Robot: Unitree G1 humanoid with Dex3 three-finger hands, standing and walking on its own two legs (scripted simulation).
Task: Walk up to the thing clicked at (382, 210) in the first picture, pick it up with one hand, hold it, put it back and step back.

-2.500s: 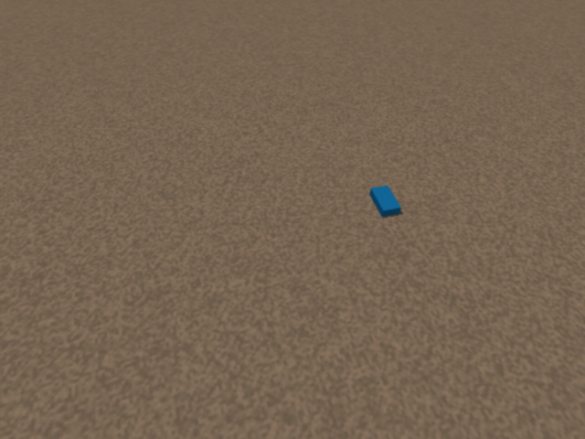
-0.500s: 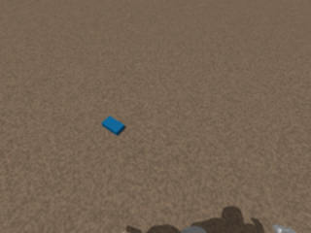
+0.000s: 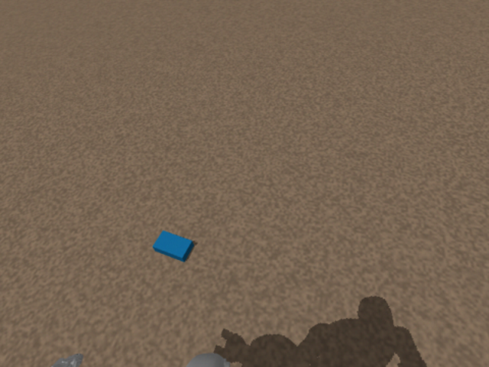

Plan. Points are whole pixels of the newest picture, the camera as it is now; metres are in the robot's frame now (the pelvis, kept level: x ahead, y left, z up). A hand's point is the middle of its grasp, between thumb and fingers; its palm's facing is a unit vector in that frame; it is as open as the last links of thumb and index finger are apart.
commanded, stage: walk up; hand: left
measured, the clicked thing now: (173, 245) +0.72 +0.39 -0.73
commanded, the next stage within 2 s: none
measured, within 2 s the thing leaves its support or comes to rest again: neither
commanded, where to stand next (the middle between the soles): +0.26 +0.21 m, yaw -21 degrees
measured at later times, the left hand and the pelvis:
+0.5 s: hand (19, 323) +0.24 +0.46 -0.12, palm faces -0.22 -0.83 -0.52, open 7.4 cm; pelvis +0.13 +0.17 +0.00, yaw -10 degrees
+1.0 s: hand (38, 258) +0.39 +0.52 -0.16, palm faces -0.34 -0.84 -0.42, open 7.4 cm; pelvis +0.22 +0.27 -0.02, yaw -20 degrees
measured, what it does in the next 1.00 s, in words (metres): steps to the left, turning right: left foot, then right foot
